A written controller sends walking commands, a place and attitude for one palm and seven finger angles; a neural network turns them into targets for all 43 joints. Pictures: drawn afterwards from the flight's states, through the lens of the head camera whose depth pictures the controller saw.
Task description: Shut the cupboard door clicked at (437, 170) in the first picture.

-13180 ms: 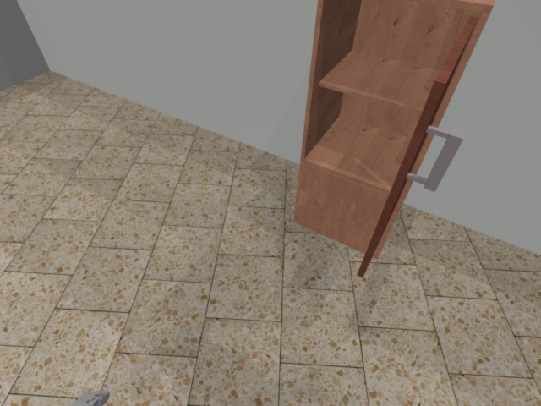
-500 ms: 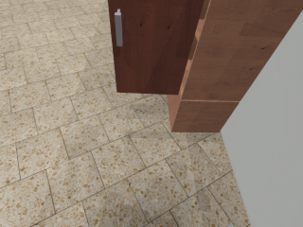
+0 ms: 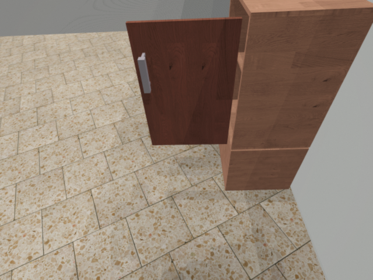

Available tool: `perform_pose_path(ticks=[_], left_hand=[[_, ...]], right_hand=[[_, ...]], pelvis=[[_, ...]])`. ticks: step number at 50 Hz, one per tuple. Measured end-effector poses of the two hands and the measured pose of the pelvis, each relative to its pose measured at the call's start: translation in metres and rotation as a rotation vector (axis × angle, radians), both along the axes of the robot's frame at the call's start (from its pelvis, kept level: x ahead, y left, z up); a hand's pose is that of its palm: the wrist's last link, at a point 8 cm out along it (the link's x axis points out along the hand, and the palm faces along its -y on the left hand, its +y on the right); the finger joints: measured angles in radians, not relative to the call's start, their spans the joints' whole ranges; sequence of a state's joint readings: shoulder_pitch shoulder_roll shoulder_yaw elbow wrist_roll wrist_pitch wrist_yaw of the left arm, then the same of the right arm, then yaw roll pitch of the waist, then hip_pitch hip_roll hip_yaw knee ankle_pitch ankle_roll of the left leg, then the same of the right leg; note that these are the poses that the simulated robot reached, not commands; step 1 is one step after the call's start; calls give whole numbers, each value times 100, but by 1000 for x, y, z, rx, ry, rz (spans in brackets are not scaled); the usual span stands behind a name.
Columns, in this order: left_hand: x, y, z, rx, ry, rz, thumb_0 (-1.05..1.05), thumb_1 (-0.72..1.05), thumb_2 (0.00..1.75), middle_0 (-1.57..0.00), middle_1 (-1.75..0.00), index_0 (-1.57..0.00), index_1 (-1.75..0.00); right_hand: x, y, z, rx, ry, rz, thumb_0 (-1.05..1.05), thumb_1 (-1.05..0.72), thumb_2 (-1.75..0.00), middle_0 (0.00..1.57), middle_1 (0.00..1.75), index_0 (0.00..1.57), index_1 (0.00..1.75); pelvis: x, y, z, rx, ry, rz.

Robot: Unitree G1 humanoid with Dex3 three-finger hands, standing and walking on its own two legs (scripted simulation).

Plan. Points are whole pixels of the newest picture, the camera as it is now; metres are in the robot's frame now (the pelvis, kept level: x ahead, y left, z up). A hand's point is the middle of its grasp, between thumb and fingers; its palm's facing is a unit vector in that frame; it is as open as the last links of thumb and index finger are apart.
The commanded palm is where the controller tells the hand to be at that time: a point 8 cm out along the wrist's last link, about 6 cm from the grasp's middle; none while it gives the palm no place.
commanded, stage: take the last steps up to it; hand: left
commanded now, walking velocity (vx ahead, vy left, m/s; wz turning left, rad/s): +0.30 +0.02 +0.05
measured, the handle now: (145, 73) +0.79 +0.21 +0.06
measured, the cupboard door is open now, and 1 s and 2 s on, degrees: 89 89 89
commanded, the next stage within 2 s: come to a stop and stand still in 0.68 s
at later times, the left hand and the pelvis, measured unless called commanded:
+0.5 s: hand out of the picture +0.08 +0.23 -0.19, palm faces +0.09 -0.98 -0.15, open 7.4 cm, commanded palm none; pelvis +0.16 +0.07 -0.01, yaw -1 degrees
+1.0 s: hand (139, 200) +0.39 +0.19 -0.16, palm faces -0.04 -0.97 -0.22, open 7.3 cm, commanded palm none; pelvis +0.28 +0.03 -0.01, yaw +0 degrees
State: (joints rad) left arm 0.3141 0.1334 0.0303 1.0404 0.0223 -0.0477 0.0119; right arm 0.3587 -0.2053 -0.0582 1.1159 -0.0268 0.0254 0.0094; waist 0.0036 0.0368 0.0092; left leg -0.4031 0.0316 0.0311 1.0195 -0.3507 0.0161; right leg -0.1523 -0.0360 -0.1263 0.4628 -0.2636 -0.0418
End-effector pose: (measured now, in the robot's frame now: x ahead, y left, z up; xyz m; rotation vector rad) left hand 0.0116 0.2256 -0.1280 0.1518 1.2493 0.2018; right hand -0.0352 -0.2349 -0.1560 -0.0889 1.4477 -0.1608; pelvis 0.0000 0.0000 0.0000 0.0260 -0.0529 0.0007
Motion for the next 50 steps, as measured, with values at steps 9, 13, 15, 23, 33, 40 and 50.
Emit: perform_pose_path(ticks=[9,13,15,23,33,40,50], left_hand=[[-38,-28,-4,-90,212,90,0,91,90,-20,-30,-20,-30],[-40,-26,-7,-120,282,136,1,91,90,-20,-30,-20,-30],[-37,-20,-11,-132,316,156,1,91,90,-20,-30,-20,-30],[28,38,-33,-127,375,122,1,91,90,-20,-30,-20,-30],[240,92,-11,-15,1,-19,1,92,90,-20,-30,-19,-30],[344,67,1,6,-108,-118,0,92,90,-20,-30,-19,-30],[374,11,-5,-1,-82,-126,0,91,90,-20,-30,-20,-30]], right_hand=[[98,8,11,-1,-96,46,1,-91,-90,20,30,20,30],[158,25,12,-6,-141,97,1,-92,-90,20,30,20,30],[192,37,12,-10,-174,129,1,-92,-90,20,30,20,30],[290,88,13,-37,-337,144,1,-91,-90,20,30,20,30],[277,77,24,-82,-216,36,-2,-95,-90,20,30,20,30],[248,75,7,-16,-34,-41,0,-92,-90,20,30,20,30],[269,56,-12,33,84,-70,1,-91,-90,20,30,20,30]], pelvis=[[49,6,6,-22,17,27],[75,20,2,-35,28,37],[90,29,-2,-41,34,39],[150,69,-17,-32,24,0],[208,76,2,-14,31,-18],[251,57,-2,-1,30,-25],[284,28,-8,0,22,-5]])
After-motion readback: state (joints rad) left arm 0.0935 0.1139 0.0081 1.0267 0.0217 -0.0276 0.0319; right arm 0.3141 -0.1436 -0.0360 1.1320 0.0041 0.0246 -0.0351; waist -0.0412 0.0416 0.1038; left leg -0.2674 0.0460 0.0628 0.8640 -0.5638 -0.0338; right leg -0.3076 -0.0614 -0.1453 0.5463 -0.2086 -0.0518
